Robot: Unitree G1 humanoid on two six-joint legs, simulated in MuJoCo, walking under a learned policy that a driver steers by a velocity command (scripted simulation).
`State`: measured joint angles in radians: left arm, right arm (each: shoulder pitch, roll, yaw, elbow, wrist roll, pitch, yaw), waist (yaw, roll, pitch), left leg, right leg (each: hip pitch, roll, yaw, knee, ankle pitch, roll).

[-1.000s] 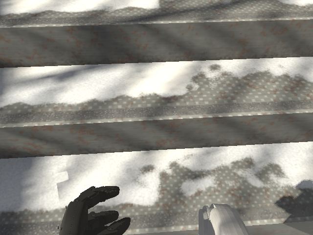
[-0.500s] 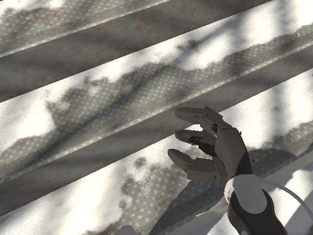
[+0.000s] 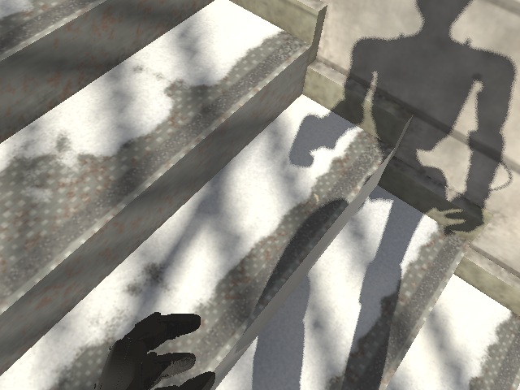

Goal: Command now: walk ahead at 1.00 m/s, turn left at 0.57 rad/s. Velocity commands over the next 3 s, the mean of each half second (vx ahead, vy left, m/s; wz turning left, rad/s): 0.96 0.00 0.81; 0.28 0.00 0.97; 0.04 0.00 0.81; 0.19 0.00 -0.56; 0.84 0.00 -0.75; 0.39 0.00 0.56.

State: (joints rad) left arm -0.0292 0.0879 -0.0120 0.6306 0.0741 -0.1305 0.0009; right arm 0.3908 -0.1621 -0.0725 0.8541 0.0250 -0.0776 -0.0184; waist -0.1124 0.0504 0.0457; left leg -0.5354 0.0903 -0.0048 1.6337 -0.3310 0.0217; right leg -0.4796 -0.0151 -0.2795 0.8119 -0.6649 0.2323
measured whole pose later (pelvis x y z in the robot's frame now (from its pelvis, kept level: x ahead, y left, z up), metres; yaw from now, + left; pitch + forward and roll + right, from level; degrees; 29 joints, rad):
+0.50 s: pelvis +0.31 +0.04 +0.09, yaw +27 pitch +4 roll -4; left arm -0.12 0.09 -0.05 0.40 0.07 -0.04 0.00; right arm 0.41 -0.18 -0.06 0.81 -0.01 -0.09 -0.04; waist -0.10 0.00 0.01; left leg -0.09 -0.18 -0.32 0.35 -0.22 0.19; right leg -1.28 -0.02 -0.04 1.83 -0.46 -0.02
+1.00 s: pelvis +0.48 +0.12 +0.24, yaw +57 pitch +2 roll -1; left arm 0.33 0.20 0.06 0.78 0.05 -0.08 0.04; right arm -0.04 -0.20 -0.07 0.52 -0.05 0.07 -0.02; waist 0.05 0.05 0.06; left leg -0.96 0.07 0.03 1.72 -0.21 0.02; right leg -0.23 -0.21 -0.36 0.56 -0.31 0.05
